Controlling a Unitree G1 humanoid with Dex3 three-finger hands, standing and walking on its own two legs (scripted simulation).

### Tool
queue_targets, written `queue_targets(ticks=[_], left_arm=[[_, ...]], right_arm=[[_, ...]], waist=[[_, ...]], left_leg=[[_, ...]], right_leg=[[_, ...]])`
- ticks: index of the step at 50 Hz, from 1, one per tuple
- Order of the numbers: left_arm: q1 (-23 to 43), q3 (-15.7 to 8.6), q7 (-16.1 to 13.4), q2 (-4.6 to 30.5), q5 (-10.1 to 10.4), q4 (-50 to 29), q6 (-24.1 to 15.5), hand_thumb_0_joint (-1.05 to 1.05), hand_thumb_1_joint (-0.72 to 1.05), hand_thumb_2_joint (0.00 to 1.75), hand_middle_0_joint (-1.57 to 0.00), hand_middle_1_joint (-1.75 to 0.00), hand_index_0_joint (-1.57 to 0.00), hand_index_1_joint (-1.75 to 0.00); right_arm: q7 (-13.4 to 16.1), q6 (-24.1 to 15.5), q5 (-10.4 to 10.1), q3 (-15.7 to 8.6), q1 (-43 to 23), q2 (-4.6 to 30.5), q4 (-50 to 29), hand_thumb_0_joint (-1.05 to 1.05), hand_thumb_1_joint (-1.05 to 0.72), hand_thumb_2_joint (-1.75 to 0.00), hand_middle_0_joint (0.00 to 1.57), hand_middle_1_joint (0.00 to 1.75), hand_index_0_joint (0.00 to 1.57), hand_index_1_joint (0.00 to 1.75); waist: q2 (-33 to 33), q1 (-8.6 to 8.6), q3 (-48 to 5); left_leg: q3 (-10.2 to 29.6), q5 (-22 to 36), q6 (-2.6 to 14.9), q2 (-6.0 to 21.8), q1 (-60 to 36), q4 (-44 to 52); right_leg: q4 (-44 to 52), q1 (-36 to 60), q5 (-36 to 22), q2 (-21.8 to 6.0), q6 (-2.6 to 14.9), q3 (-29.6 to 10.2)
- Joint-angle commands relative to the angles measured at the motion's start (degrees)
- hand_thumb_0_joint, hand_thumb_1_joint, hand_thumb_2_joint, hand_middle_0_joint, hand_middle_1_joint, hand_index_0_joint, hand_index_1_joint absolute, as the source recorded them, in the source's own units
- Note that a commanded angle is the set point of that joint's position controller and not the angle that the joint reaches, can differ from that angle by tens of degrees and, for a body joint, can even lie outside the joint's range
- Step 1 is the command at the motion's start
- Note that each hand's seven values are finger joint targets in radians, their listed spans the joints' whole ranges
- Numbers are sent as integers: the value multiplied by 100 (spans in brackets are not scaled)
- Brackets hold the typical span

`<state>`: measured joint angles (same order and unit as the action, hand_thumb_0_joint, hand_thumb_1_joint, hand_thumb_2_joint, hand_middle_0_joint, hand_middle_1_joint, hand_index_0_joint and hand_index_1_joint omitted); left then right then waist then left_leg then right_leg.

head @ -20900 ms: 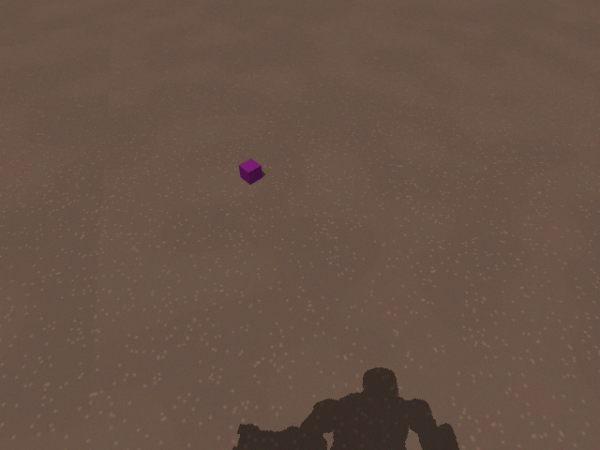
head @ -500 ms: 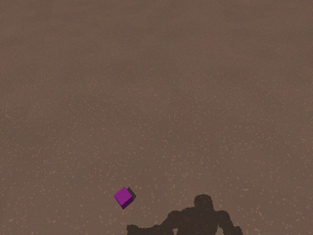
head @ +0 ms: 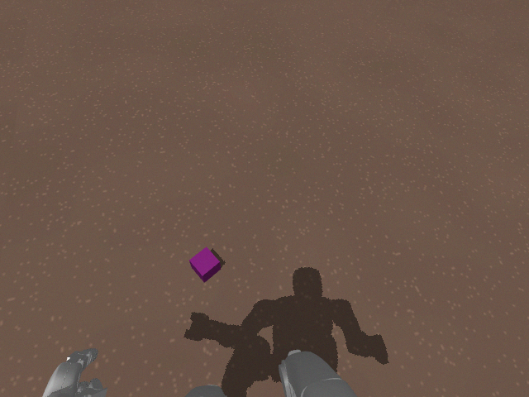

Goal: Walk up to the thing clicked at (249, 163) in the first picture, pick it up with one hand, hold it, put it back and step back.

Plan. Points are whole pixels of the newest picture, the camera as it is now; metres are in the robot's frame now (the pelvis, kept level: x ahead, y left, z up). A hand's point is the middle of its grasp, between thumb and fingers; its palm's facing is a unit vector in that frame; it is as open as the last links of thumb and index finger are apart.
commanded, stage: walk up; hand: left
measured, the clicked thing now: (205, 264) +0.56 +0.18 -0.73
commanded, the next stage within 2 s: none
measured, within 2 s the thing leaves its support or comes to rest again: neither
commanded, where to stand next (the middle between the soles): +0.17 -0.05 m, yaw -1 degrees
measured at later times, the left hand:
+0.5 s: hand out of the picture -0.01 +0.23 -0.14, palm faces -0.06 -0.91 -0.41, open 7.4 cm
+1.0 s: hand out of the picture -0.21 +0.20 -0.15, palm faces -0.04 -0.92 -0.39, open 7.4 cm
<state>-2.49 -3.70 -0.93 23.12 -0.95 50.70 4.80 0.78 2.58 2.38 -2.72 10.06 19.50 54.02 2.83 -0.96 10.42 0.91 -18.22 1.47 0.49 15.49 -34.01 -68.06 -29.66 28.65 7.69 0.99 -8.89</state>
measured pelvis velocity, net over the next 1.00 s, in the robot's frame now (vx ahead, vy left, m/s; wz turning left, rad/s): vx -0.24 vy -0.07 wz -0.06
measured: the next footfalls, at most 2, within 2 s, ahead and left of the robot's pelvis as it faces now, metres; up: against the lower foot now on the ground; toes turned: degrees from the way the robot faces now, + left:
right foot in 0.24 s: -0.05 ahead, -0.14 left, +0.00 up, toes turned -1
left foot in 0.60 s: -0.14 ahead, +0.09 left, +0.00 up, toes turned -2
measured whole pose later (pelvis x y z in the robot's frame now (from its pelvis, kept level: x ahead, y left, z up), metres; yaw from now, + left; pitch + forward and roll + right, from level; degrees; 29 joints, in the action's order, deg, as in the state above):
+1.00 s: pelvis -0.24 -0.07 -0.01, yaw -4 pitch -3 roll -2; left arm -17.7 -4.1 0.9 20.8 -2.7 54.9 -0.4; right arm -0.4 1.9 2.0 -3.7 10.5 22.9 49.3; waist -3.0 1.6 3.8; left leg 4.0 -24.9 1.0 3.0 20.8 -43.5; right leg -32.4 -8.5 20.7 2.6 0.7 -1.9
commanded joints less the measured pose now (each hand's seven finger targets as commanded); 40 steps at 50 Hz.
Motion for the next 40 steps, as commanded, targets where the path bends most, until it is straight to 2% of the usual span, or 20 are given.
queue_targets(ticks=[1,5,8,11,12,13,14,15,16,18,19,21,26,29,30,31,32,33,36,40], left_arm=[[-386,-322,-81,904,-48,-497,-123,0,90,90,-20,-30,-20,-30],[-262,-325,-44,840,-60,-700,-185,0,90,90,-20,-30,-20,-30],[-630,-339,-10,817,-70,-618,-214,0,90,90,-20,-30,-20,-30],[-1178,-394,38,800,-109,-371,-239,0,90,90,-20,-30,-20,-30],[-1247,-424,39,907,-142,-352,-265,0,90,90,-20,-30,-20,-30],[-1204,-515,46,1268,-193,-432,-292,0,90,90,-20,-30,-20,-30],[-956,-600,79,1666,-105,-558,-268,0,90,90,-20,-30,-20,-30],[-665,-605,67,1885,-170,-770,-303,0,90,90,-20,-30,-20,-30],[-594,-580,54,1679,-149,-834,-302,0,90,90,-20,-30,-20,-30],[-326,-480,9,1231,-125,-980,-302,0,90,90,-20,-30,-20,-30],[-329,-468,-13,1133,-142,-991,-287,0,90,90,-20,-30,-20,-30],[-487,-475,-21,1058,-197,-1094,-246,0,90,90,-20,-30,-20,-30],[-806,-478,-24,1009,-245,-1258,-182,0,90,90,-20,-30,-20,-30],[-717,-430,45,1084,-86,-1248,-92,0,90,90,-20,-30,-20,-30],[-770,-359,63,898,-72,-1267,-64,0,90,90,-20,-30,-20,-30],[-863,-308,84,632,-31,-1281,-86,0,90,90,-20,-30,-20,-30],[-414,-438,-10,994,-87,-1274,-78,0,90,90,-20,-30,-20,-30],[-366,-485,-14,1168,-126,-1220,-67,0,90,90,-20,-30,-20,-30],[-1043,-501,107,1008,5,-802,-114,0,90,90,-20,-30,-20,-30],[-937,-381,222,923,-13,-674,-320,0,90,90,-20,-30,-20,-30]], right_arm=[[244,-218,-86,-449,3,1603,-573,0,-90,-90,20,30,20,30],[272,-230,-112,-476,253,1672,-659,0,-90,-90,20,30,20,30],[229,-196,-112,-489,8,1770,-835,0,-90,-90,20,30,20,30],[176,-127,-155,-470,-395,1798,-1002,0,-90,-90,20,30,20,30],[159,-108,-186,-420,-440,1683,-1021,0,-90,-90,20,30,20,30],[143,-105,-230,-358,-468,1523,-1100,0,-90,-90,20,30,20,30],[181,-101,-272,-289,-658,1233,-1177,0,-90,-90,20,30,20,30],[261,-69,-285,-365,-566,1341,-1100,0,-90,-90,20,30,20,30],[247,-83,-277,-383,-340,1443,-1005,0,-90,-90,20,30,20,30],[205,-83,-322,-303,-156,1423,-831,0,-90,-90,20,30,20,30],[226,-110,-320,-252,-149,1316,-833,0,-90,-90,20,30,20,30],[267,-184,-304,-213,5,1302,-865,0,-90,-90,20,30,20,30],[277,-288,-170,-221,179,1203,-896,0,-90,-90,20,30,20,30],[226,-340,-75,-320,624,1253,-697,0,-90,-90,20,30,20,30],[217,-350,12,-398,557,1459,-724,0,-90,-90,20,30,20,30],[196,-357,90,-505,319,1988,-813,0,-90,-90,20,30,20,30],[151,-330,35,-572,142,2418,-928,0,-90,-90,20,30,20,30],[207,-383,22,-612,-363,2397,-1043,0,-90,-90,20,30,20,30],[199,-451,54,-344,-690,1595,-1078,0,-90,-90,20,30,20,30],[58,-451,8,-372,-240,1491,-920,0,-90,-90,20,30,20,30]], waist=[[-898,90,-1293],[-981,-158,-1369],[-1253,-39,-1668],[-1201,267,-1709],[-968,313,-1683],[-183,295,-1633],[1027,371,-1313],[1345,436,-1128],[1048,341,-860],[475,136,-870],[546,134,-927],[520,251,-1142],[879,401,-1476],[545,134,-1645],[34,160,-1594],[-1315,247,-1501],[-1444,-64,-1262],[-1467,51,-912],[-856,522,-822],[-1354,53,-908]], left_leg=[[1322,4365,1040,1417,-1900,344],[1255,4160,1178,1495,-2056,281],[1134,3778,1132,1535,-1683,118],[905,2836,833,1366,-764,-140],[805,2251,591,1180,-279,-317],[550,1371,289,689,503,-823],[-13,-687,-41,-405,1021,-1855],[389,-2136,-109,-452,791,-3158],[653,-2093,-116,-345,704,-3491],[860,-1517,-101,-588,1029,-3696],[765,-1376,-151,-653,1194,-3653],[522,-1204,-267,-611,1173,-3093],[42,-1110,-245,-143,965,-684],[-231,697,-101,-225,-361,1287],[743,625,134,338,-851,1484],[2522,1080,680,1622,-1279,1589],[3086,871,1551,2551,205,1738],[3323,640,1765,2788,896,1901],[1070,1564,938,1306,177,1331],[926,-845,737,882,-677,1488]], right_leg=[[223,-435,-27,-216,-210,-133],[1423,-94,35,-397,-276,133],[2551,705,-132,-649,-173,547],[4046,1805,-1365,-635,14,808],[4331,2173,-2012,-796,127,570],[4291,2433,-2756,-1424,418,-404],[4593,1919,-3492,-2362,1209,-1537],[4705,1073,-4084,-3056,1816,-2239],[4717,764,-3999,-2970,1747,-2028],[4257,1339,-4539,-2161,1309,-733],[4089,1563,-4663,-1946,1161,-467],[3892,1980,-4650,-1759,1132,-279],[3614,2930,-4338,-1955,1140,-441],[3011,2174,-3314,-1742,737,-249],[2766,1253,-2270,-1480,452,-184],[1778,-93,-212,-579,120,368],[665,398,882,-445,-21,146],[-127,702,659,-644,-2,-322],[-167,402,-210,-243,32,-307],[1918,521,-178,-492,-201,344]])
